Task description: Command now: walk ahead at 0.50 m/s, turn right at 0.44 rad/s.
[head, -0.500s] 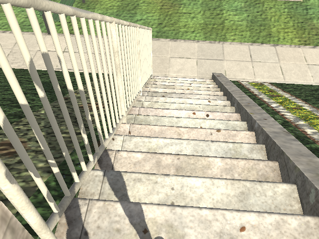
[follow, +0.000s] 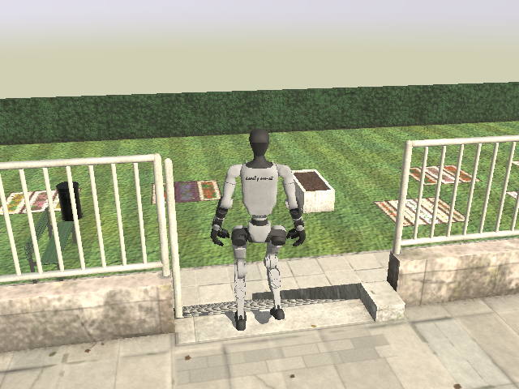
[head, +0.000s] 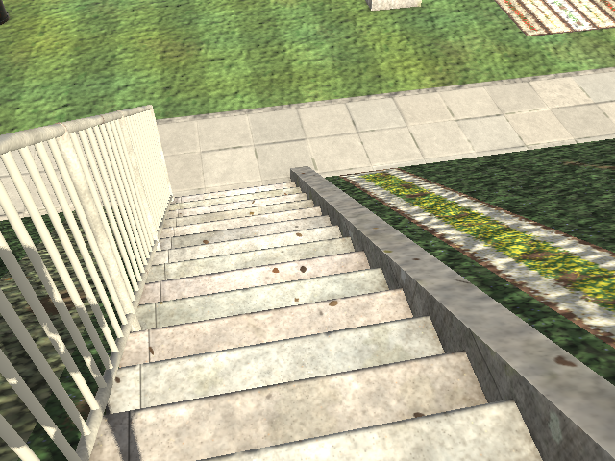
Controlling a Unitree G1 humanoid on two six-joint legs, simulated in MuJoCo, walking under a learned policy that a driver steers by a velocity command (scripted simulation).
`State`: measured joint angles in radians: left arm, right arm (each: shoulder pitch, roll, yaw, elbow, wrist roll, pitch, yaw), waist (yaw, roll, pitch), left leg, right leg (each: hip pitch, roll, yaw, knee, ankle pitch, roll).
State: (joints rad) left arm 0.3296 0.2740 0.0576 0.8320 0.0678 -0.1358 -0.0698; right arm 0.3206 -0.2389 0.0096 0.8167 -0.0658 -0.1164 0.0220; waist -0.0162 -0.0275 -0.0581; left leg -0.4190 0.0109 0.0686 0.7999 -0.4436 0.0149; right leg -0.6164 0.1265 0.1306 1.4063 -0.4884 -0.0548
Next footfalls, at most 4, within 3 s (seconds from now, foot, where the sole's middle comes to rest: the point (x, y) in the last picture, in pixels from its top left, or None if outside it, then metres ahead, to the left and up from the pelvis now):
0.26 right None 0.22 -0.16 -0.75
0.66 left None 0.37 0.04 -0.92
0.90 right None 0.64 -0.12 -1.11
1.44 left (240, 430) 0.84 0.23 -1.29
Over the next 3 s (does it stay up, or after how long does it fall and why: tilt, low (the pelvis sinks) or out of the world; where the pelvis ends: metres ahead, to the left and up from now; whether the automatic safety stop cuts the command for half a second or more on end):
stays up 1.49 0.34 -0.99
